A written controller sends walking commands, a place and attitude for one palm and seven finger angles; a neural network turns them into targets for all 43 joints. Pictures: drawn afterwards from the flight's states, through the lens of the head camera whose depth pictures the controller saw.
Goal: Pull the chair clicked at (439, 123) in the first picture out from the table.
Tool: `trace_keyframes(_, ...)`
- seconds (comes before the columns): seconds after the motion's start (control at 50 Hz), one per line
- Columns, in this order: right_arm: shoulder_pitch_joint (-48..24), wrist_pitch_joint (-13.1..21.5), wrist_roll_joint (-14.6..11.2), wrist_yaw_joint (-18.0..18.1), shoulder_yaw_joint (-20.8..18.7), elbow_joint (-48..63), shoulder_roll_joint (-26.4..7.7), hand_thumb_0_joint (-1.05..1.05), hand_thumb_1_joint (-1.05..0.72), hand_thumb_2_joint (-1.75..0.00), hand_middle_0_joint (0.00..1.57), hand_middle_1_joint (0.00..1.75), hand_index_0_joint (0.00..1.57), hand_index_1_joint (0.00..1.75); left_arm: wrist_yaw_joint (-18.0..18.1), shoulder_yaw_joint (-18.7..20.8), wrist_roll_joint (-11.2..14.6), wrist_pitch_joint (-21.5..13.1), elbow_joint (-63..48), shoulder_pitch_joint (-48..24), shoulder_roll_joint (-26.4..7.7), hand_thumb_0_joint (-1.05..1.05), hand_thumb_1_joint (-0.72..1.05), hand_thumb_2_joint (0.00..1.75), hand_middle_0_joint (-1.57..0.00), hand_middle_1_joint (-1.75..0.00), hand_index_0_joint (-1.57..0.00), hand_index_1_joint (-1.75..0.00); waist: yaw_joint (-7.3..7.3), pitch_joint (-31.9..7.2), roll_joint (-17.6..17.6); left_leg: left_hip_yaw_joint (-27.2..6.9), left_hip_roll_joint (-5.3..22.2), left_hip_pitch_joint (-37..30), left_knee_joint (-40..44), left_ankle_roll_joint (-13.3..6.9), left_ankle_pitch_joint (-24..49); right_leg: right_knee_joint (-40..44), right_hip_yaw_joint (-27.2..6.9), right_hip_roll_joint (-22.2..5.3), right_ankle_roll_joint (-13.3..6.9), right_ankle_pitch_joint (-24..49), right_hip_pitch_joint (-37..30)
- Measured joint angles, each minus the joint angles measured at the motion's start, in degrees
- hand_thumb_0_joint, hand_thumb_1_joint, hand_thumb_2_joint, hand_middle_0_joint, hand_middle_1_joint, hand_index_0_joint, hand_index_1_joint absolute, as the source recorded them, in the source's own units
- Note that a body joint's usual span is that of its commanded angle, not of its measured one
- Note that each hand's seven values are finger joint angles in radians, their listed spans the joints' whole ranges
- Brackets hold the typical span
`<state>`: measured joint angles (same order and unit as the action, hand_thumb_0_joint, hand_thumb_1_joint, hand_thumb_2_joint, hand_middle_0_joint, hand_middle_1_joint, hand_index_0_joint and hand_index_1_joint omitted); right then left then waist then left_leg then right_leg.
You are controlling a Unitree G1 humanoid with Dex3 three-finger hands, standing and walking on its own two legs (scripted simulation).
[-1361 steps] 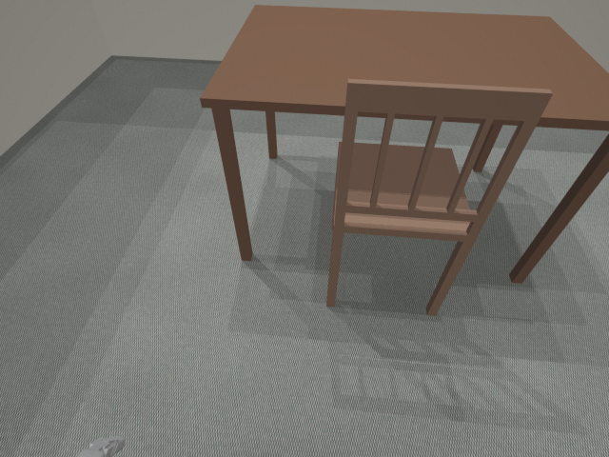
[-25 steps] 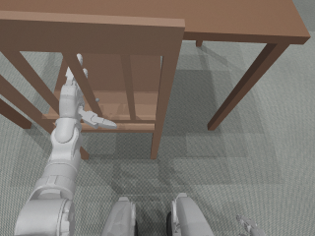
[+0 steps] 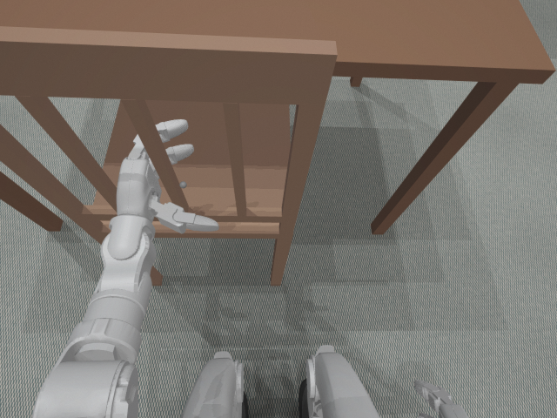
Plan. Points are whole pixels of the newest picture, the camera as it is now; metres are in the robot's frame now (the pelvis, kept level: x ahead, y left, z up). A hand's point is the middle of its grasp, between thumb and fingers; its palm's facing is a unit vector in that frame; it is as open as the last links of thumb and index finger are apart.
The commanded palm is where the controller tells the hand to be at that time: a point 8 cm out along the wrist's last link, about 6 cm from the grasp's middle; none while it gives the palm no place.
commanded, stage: hook a spindle and tug to test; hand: left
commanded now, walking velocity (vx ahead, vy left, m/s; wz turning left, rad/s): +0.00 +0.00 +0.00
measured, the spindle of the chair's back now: (164, 167) +0.46 +0.16 +0.03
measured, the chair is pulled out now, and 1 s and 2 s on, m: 0.00 0.01 0.07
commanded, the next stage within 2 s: step backward, pulling the chair out in 1.06 s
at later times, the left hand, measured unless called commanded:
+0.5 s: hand (181, 184) +0.43 +0.13 +0.02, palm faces -0.01 -1.00 -0.03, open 5.2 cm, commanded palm +0.40 +0.17 +0.02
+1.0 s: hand (181, 190) +0.42 +0.13 +0.02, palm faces -0.04 -1.00 -0.01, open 4.9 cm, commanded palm +0.38 +0.17 +0.02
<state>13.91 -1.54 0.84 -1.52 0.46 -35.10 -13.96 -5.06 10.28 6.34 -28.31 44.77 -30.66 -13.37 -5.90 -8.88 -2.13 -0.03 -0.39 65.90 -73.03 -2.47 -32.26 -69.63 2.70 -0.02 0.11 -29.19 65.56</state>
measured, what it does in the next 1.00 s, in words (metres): stands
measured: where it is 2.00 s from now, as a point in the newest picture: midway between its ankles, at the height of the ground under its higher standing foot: outside the picture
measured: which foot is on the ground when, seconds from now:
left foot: down 0.00-1.00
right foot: down 0.00-1.00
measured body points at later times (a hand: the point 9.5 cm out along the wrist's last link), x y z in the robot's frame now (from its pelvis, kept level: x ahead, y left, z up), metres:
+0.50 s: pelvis +0.01 +0.00 +0.00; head +0.14 +0.01 +0.43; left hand +0.43 +0.19 +0.03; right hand +0.10 -0.26 -0.12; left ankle +0.01 +0.09 -0.62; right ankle +0.03 -0.13 -0.62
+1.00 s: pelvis +0.03 +0.00 +0.01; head +0.17 +0.01 +0.44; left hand +0.42 +0.18 +0.03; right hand +0.14 -0.25 -0.11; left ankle +0.01 +0.09 -0.62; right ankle +0.03 -0.13 -0.62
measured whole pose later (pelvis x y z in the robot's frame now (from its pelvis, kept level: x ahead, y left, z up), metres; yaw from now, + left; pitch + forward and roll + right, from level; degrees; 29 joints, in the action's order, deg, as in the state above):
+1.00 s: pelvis +0.03 +0.00 +0.01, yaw -1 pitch +26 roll -2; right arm 13.9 -1.8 0.3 -2.9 -0.4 -32.1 -13.3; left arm -4.1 7.1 8.6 -25.7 29.6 -17.0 -11.7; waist -4.8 -9.7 -2.0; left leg 0.6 0.0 61.3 -69.5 -2.4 -34.0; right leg -66.4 1.9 0.6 0.2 -30.7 61.5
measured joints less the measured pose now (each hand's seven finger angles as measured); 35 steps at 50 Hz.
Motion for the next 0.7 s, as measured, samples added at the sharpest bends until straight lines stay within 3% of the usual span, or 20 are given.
trace_keyframes(0.14, 0.24, 0.12, 0.14, -0.14, 0.02, 0.15, 0.25, 0.01, -0.91, -0.90, 0.21, 0.30, 0.20, 0.30, 1.52, -0.16, 0.06, 0.02, -1.07, 0.89, 0.58, -0.01, -0.16, 0.45, -0.42, -1.18, -0.40, -1.19, -0.05, -0.06, 0.18, 0.16, 0.02, -0.33, 0.34, -0.08, 0.07, 0.33, -0.17, 0.03, 0.11, 0.12, -0.28)
trace_keyframes(0.26, 0.36, -0.02, 0.22, -0.42, -0.12, 0.03, 0.22, 0.01, -0.91, -0.90, 0.21, 0.30, 0.20, 0.30, 2.05, -0.65, -0.33, -0.11, -1.44, 1.21, 0.25, 0.00, 0.15, 0.58, -0.47, -1.36, -0.43, -1.36, -0.06, -0.16, 0.11, 0.00, 0.05, -0.36, 0.12, -0.05, -0.15, 0.26, -0.02, 0.07, 0.08, -0.06, -0.40)
trace_keyframes(0.5, 0.48, -0.31, 0.08, -0.55, -0.41, -0.01, 0.14, 0.01, -0.91, -0.90, 0.21, 0.30, 0.20, 0.30, 2.52, -1.28, 0.35, 0.75, -2.66, 2.23, 0.50, 0.01, 0.74, 0.83, -0.48, -1.44, -0.45, -1.44, 0.30, -0.13, -0.11, -0.07, 0.04, -1.05, 0.77, 0.05, -0.21, 0.83, 0.03, 0.09, 0.00, -0.18, -1.08)
trace_keyframes(0.7, 0.39, -0.53, -0.15, -0.87, -0.43, 0.89, 0.27, 0.01, -0.91, -0.90, 0.21, 0.30, 0.20, 0.30, 1.87, -1.35, 0.93, 1.24, -5.67, 5.25, 0.45, 0.01, 0.82, 0.84, -0.45, -1.45, -0.42, -1.45, 0.30, -0.42, 0.17, 0.16, 0.31, -2.27, 1.63, 0.15, -0.72, 1.51, -0.24, 0.40, -0.11, -0.60, -2.03)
